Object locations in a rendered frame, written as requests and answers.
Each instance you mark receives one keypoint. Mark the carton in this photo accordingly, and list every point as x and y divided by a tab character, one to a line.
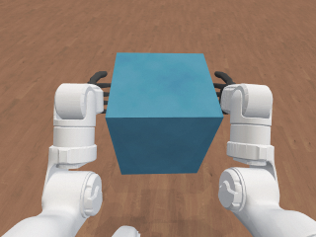
162	112

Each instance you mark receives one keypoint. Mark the robot left hand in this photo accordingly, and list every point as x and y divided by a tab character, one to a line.
94	79

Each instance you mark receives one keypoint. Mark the robot right hand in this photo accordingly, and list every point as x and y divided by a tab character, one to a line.
227	80

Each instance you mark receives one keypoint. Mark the robot right forearm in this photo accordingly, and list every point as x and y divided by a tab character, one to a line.
250	107

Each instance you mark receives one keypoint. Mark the left robot thigh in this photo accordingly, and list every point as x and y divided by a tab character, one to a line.
126	231

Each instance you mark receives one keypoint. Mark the robot right upper arm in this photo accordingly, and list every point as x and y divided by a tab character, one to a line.
253	197

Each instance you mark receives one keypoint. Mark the robot left forearm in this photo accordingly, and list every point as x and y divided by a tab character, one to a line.
74	117

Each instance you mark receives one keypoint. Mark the robot left upper arm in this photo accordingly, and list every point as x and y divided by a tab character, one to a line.
69	198

